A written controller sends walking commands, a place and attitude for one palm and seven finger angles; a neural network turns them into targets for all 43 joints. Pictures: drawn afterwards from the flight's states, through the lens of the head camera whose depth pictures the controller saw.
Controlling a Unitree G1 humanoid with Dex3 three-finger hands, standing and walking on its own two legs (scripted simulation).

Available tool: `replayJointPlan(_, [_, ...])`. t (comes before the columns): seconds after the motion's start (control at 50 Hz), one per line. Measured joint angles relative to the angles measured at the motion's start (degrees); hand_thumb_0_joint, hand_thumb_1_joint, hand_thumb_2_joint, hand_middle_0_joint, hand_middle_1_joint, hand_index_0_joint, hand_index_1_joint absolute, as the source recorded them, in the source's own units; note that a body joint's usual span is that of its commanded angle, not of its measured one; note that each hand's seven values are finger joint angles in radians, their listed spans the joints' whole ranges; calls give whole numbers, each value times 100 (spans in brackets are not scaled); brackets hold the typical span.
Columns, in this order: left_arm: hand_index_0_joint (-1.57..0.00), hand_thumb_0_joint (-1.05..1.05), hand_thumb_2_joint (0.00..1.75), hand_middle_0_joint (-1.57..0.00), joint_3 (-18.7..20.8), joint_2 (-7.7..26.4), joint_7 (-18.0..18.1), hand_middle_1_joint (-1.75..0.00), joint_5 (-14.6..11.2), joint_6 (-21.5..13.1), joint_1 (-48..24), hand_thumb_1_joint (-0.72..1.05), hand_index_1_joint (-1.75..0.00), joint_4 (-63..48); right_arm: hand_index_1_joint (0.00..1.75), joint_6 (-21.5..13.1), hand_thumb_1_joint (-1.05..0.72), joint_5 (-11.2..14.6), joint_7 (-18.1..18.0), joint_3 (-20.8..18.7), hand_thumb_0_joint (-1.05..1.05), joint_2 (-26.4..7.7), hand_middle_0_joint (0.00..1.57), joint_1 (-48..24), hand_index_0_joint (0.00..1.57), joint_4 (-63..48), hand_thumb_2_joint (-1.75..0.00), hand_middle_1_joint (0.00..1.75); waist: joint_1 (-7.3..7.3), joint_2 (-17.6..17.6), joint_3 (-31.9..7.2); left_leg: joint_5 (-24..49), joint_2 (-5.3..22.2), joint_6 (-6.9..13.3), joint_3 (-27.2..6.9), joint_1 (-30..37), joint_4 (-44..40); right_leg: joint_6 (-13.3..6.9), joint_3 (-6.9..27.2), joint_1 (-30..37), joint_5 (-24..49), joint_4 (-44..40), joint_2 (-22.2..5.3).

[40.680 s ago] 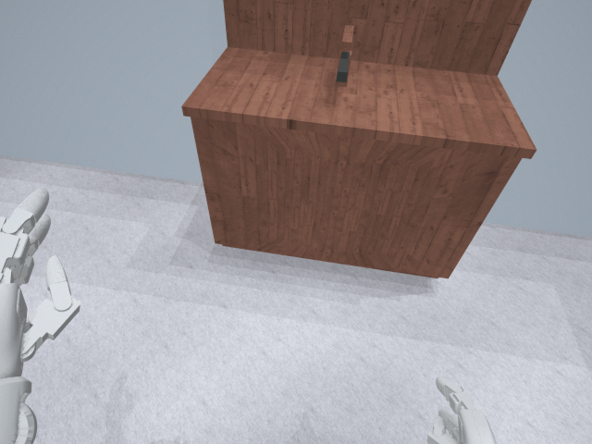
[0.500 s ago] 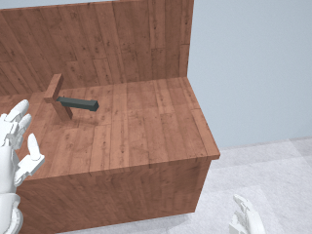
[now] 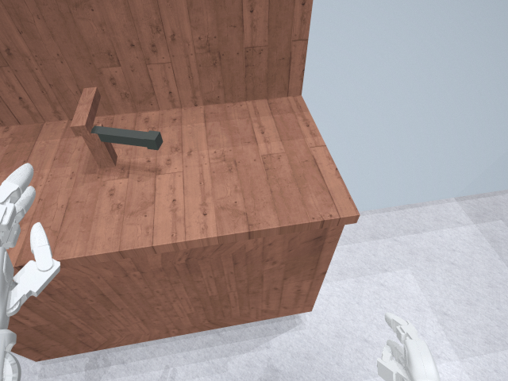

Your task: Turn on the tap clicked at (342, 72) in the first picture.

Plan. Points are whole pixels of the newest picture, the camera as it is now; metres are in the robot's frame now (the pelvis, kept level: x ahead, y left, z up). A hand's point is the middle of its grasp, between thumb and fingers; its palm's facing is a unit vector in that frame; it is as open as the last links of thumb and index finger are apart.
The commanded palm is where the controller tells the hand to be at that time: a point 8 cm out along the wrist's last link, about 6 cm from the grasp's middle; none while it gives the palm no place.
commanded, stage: step back with the hand held close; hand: left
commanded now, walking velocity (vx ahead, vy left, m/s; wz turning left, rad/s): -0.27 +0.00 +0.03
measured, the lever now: (153, 140) +0.55 +0.27 +0.05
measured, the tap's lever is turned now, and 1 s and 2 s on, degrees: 70 70 70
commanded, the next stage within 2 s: stop stepping back and stand still in 0.86 s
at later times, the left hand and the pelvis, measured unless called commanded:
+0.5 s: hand (38, 317) +0.15 +0.23 +0.16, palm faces +0.40 -0.83 -0.39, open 7.4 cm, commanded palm +0.09 +0.29 +0.18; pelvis -0.05 +0.00 -0.01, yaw +4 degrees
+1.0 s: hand out of the picture +0.06 +0.19 +0.17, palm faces +0.29 -0.83 -0.47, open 7.4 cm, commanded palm +0.00 +0.24 +0.18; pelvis -0.17 -0.04 +0.01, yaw -1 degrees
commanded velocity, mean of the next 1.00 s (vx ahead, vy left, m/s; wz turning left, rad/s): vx -0.35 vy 0.00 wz -0.03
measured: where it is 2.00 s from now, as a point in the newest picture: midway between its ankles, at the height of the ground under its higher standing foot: outside the picture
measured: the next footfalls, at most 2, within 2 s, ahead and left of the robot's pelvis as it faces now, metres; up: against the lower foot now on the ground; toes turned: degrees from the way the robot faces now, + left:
left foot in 0.50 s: +0.03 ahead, +0.13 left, +0.00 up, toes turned +3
right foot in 0.74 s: -0.09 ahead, -0.12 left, +0.00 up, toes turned +3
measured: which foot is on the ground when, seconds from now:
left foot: down 0.00-0.38, up 0.40-0.48, down 0.50-0.78, up 0.80-1.00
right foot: down 0.00-0.52, up 0.54-0.72, down 0.74-1.00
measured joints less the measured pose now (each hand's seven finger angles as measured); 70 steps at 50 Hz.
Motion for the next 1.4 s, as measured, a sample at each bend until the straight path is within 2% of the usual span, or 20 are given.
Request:
replayJointPlan(0.12, [-22,1,90,-21,-160,-70,73,-30,94,22,-91,89,-30,-60,30,-88,-90,-34,-26,53,1,12,20,72,21,73,-90,30,-45,-55,38,41,13,50,-41,-258,185,51,-47,-204,-186,157,7])
replayJointPlan(0.22, [-22,1,90,-22,84,173,75,-30,208,-59,-228,89,-30,-185,30,-151,-90,-37,-38,47,1,127,20,201,21,47,-90,30,-176,-168,121,189,-78,38,-165,-350,245,165,189,-178,-377,542,116])
replayJointPlan(0.32, [-22,1,90,-21,309,117,43,-30,207,-203,-147,89,-30,-238,30,-169,-90,-63,7,27,1,136,20,130,21,109,-90,30,-97,-71,117,153,-4,-8,-164,-513,424,-1,277,-242,-396,680,240])
replayJointPlan(0.44, [-21,1,90,-21,-86,-45,56,-30,88,-106,-164,89,-30,-360,30,-76,-90,-75,100,-74,1,112,20,-46,21,281,-90,30,-114,-192,127,-686,-19,-154,-87,-718,1046,-46,266,-356,-224,571,109])
replayJointPlan(0.5, [-22,1,90,-22,-134,42,54,-30,74,-64,-64,89,-30,-511,30,-8,-90,-78,100,-59,1,94,20,-53,21,215,-90,30,-211,-320,29,-629,88,-88,-150,-361,590,13,255,-523,-136,567,28])
replayJointPlan(0.52, [-22,1,90,-22,-99,107,60,-30,74,-74,-61,89,-30,-563,30,-14,-90,-83,77,-66,1,83,20,-65,21,168,-90,30,-265,-336,30,-227,115,-74,-159,-375,395,39,217,-619,-128,625,1])
replayJointPlan(0.64, [-22,1,90,-22,362,354,100,-30,79,-56,-82,88,-30,-491,30,-253,-90,-167,12,-116,1,293,20,-57,20,198,-90,30,-157,-288,71,190,239,-245,-198,-534,224,172,395,-709,-1496,2332,347])
replayJointPlan(0.7, [-22,1,90,-22,432,230,144,-30,-28,-22,-18,89,-30,-525,30,-381,-90,-148,71,-53,1,393,20,-6,21,291,-90,30,39,-245,-84,424,373,-328,-89,-527,-92,178,328,-105,-1742,1753,316])
replayJointPlan(0.74, [-21,1,90,-21,362,114,144,-30,-47,28,-28,89,-30,-511,30,-422,-90,-158,100,27,1,426,20,-61,21,340,-90,30,139,-241,-130,534,440,-389,30,-568,-187,181,352,380,-1427,908,242])
replayJointPlan(0.78, [-21,1,90,-21,111,-128,88,-30,6,90,-222,89,-30,-378,30,-396,-90,-166,108,70,1,353,20,-224,21,419,-90,30,190,46,-27,614,654,-428,-23,-636,-151,-64,283,619,-1285,311,437])
replayJointPlan(0.82, [-21,1,90,-21,-179,-241,19,-30,38,157,-400,89,-30,-282,30,-278,-90,-129,90,79,1,317,20,-343,21,491,-90,30,166,146,47,185,639,-380,-63,-736,243,-236,262,608,-972,153,511])
replayJointPlan(0.86, [-21,1,90,-21,-346,-179,-53,-30,61,175,-437,89,-30,-269,30,-167,-90,-83,81,54,1,346,20,-370,21,493,-90,30,112,-46,3,-555,329,-339,-89,-912,1111,-246,319,498,-777,62,381])
replayJointPlan(0.94, [-22,1,90,-22,-163,153,-115,-30,63,165,-15,89,-30,-409,30,34,-90,-75,34,55,1,346,20,-356,21,213,-90,30,-96,-404,-126,-970,44,-351,87,-786,1787,-267,495,255,-453,-134,237])
replayJointPlan(1.0, [-22,1,90,-22,5,347,-73,-30,26,174,161,89,-30,-469,30,122,-90,-63,-30,-15,1,220,20,-317,21,24,-90,30,-239,-462,-159,-1005,57,-329,118,-383,1333,-268,480,74,-241,-217,238])
replayJointPlan(1.08, [-22,1,90,-22,72,384,29,-30,-45,244,214,89,-30,-584,30,131,-90,20,-88,-141,1,-106,20,-131,20,-130,-90,30,-375,-304,-168,-400,211,-171,-10,479,-134,-195,279,-198,-145,-27,300])
replayJointPlan(1.1, [-22,1,90,-22,66,384,49,-30,-61,259,208,89,-30,-607,30,104,-90,41,-114,-184,1,-168,20,-73,20,-128,-90,30,-408,-266,-159,-660,228,-247,-69,585,-380,-166,208,-279,-163,88,293])
replayJointPlan(1.18, [-22,1,90,-22,152,354,115,-30,-82,346,359,89,-30,-484,30,-15,-91,99,-171,-153,1,-77,20,238,20,28,-90,30,-301,-510,-126,-365,42,-201,-6,705,-381,31,331,-209,-502,312,140])
replayJointPlan(1.28, [-22,1,90,-22,90,36,206,-30,34,428,209,89,-30,-40,30,-234,-90,40,-161,-19,1,61,20,627,20,367,-90,30,-196,-296,-341,-561,136,-155,-48,873,-145,80,174,27,-998,484,158])
replayJointPlan(1.36, [-21,1,90,-21,-128,-241,209,-30,144,526,-397,89,-30,426,30,-230,-90,-47,-130,72,1,164,20,678,20,678,-90,30,-154,-119,-456,-1560,249,-4,-157,674,560,-167,53,109,-1058,577,268])
replayJointPlan(1.4, [-21,1,90,-21,-234,-300,153,-30,161,554,-730,89,-30,491,30,-220,-90,-82,-76,92,1,201,20,514,21,824,-90,30,-135,-217,-397,-1670,168,38,-89,280,1462,-352,47,-10,-699,628,218])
